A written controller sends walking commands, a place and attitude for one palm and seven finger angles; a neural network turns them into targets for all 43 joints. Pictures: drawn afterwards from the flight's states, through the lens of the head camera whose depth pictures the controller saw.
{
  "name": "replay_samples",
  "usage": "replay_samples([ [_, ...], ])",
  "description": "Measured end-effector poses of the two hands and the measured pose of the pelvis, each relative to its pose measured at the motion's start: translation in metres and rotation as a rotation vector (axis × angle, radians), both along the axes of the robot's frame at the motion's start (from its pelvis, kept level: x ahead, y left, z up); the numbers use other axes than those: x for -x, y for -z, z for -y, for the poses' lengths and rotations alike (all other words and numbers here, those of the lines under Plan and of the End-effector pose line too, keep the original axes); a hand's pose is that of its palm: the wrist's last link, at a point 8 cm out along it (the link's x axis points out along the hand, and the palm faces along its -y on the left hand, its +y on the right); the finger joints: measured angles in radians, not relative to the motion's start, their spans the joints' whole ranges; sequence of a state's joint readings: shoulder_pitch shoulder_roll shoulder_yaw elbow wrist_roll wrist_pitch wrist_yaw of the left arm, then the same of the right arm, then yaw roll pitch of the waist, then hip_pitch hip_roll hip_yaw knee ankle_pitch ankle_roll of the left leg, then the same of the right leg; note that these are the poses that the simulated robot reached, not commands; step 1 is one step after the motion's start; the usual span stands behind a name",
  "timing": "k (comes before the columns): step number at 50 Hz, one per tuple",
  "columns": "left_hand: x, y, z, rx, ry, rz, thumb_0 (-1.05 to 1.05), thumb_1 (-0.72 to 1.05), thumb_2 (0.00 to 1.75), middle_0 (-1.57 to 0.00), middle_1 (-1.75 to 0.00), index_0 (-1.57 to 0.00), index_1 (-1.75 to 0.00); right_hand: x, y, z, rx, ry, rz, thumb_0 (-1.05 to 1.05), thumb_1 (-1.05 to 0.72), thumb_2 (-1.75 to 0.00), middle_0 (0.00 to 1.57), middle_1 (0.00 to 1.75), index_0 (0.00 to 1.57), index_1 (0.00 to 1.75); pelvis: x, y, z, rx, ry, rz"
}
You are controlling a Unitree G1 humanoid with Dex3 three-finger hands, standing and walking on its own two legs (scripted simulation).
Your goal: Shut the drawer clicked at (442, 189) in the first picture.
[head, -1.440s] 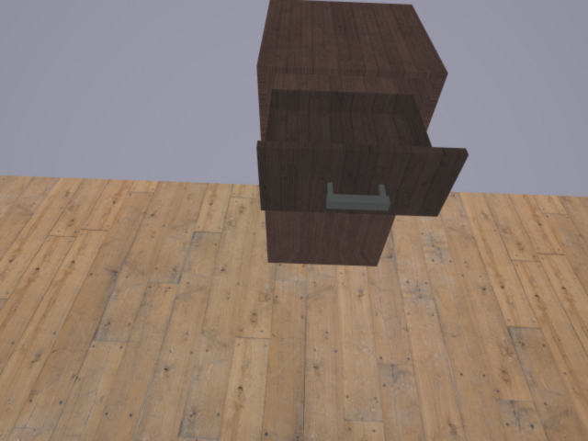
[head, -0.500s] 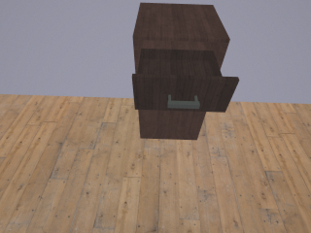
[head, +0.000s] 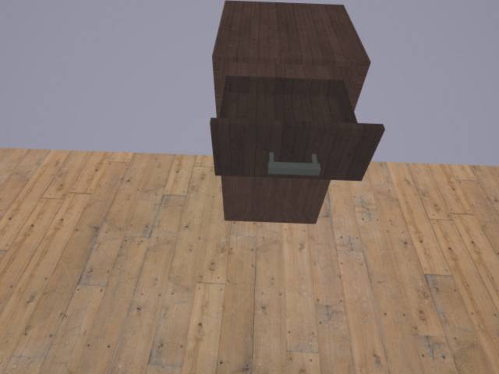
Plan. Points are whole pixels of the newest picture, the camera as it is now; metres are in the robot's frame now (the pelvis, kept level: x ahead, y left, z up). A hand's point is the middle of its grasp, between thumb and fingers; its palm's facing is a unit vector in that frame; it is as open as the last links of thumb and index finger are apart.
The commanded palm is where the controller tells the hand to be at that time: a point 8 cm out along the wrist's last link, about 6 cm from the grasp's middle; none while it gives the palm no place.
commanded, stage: look at it before walking up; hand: left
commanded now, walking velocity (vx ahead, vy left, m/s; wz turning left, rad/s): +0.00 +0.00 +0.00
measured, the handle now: (293, 162) +0.60 -0.07 -0.05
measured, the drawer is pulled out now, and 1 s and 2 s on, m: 0.28 0.28 0.28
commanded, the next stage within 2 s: take the last steps up to it in 0.02 s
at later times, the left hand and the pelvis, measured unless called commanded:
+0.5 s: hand out of the picture +0.06 +0.14 -0.18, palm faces -0.01 -0.98 -0.22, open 7.4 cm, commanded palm none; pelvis +0.05 -0.06 -0.01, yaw -4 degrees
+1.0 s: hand (222, 349) +0.21 +0.07 -0.20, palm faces -0.06 -0.99 -0.09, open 7.4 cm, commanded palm none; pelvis +0.21 -0.09 -0.02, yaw -7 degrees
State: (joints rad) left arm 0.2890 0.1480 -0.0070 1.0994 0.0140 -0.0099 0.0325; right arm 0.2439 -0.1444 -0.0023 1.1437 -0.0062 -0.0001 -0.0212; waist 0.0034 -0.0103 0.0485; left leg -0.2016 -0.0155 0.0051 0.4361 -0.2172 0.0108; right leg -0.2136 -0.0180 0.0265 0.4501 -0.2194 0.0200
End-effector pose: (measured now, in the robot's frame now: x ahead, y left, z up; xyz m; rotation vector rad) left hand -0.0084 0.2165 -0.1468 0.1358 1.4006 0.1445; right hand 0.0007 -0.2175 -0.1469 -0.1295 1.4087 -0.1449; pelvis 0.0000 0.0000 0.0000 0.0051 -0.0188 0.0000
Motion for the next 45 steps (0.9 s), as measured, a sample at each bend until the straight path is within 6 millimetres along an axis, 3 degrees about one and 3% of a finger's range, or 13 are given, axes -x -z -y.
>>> replay_samples([
  [15,-0.008,0.002,0.002,0.007,0.003,-0.022,0.0,0.91,0.9,-0.19,-0.3,-0.2,-0.3,-0.005,0.002,0.007,0.003,0.029,0.002,0.01,-0.91,-0.9,0.2,0.3,0.2,0.3,-0.016,0.003,0.006,-0.008,0.024,-0.01],
  [19,-0.021,-0.002,0.007,-0.004,0.022,-0.051,0.0,0.91,0.9,-0.19,-0.3,-0.2,-0.3,-0.003,0.003,0.023,0.007,0.079,0.008,0.01,-0.91,-0.9,0.2,0.3,0.21,0.3,-0.029,0.003,0.021,-0.019,0.057,-0.022],
  [26,-0.067,-0.001,0.036,-0.04,0.016,0.025,0.0,0.91,0.9,-0.19,-0.3,-0.2,-0.3,-0.009,0.014,0.072,0.021,0.088,-0.077,0.01,-0.91,-0.9,0.21,0.3,0.21,0.3,-0.059,0.014,0.059,-0.004,0.055,-0.032],
  [29,-0.073,-0.003,0.054,-0.031,-0.006,0.02,0.0,0.91,0.9,-0.19,-0.3,-0.2,-0.3,-0.038,0.007,0.091,0.04,0.067,-0.071,0.01,-0.91,-0.9,0.2,0.3,0.2,0.3,-0.075,0.009,0.07,0.004,0.049,-0.029],
  [34,-0.078,-0.002,0.086,0.024,0.009,-0.061,0.0,0.91,0.9,-0.19,-0.3,-0.2,-0.3,-0.115,-0.006,0.111,0.067,0.059,0.065,0.01,-0.91,-0.9,0.2,0.3,0.2,0.3,-0.105,0.003,0.08,0.008,0.06,-0.031],
  [41,-0.103,0.013,0.11,0.097,0.003,-0.143,0.0,0.91,0.9,-0.2,-0.3,-0.2,-0.3,-0.233,-0.014,0.104,0.068,0.009,0.24,0.01,-0.91,-0.9,0.2,0.3,0.2,0.3,-0.154,0.009,0.086,0.027,0.08,-0.019],
  [43,-0.116,0.023,0.109,0.111,0.005,-0.155,0.0,0.9,0.9,-0.2,-0.3,-0.2,-0.3,-0.259,-0.011,0.099,0.076,0.003,0.292,0.01,-0.91,-0.9,0.2,0.3,0.2,0.3,-0.171,0.017,0.085,0.032,0.093,-0.007],
  [45,-0.135,0.034,0.106,0.118,0.028,-0.159,0.0,0.9,0.9,-0.2,-0.3,-0.2,-0.3,-0.274,-0.009,0.097,0.087,0.017,0.335,0.01,-0.91,-0.9,0.2,0.3,0.2,0.3,-0.184,0.025,0.085,0.032,0.12,0.007],
])
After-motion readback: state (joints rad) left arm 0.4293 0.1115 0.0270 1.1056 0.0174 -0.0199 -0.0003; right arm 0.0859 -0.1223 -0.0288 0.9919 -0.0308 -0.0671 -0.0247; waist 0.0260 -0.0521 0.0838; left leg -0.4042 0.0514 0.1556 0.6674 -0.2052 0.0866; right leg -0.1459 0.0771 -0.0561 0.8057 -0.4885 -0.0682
